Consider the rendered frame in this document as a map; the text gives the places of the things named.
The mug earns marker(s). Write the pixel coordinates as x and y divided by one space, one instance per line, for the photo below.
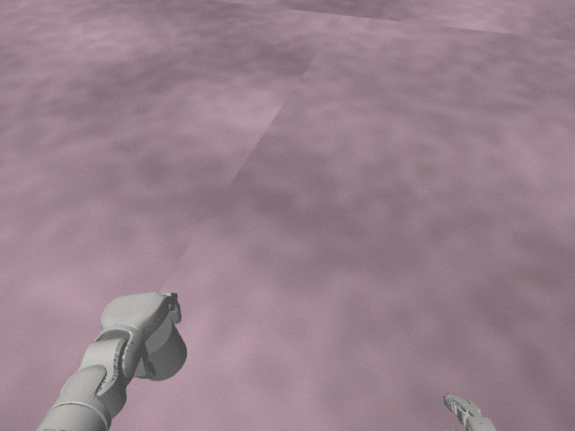
166 350

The left robot arm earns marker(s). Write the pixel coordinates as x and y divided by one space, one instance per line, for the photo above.
96 393

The left robot hand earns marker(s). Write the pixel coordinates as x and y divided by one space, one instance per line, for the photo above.
144 312

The right robot hand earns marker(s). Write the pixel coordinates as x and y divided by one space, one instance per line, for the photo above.
468 414

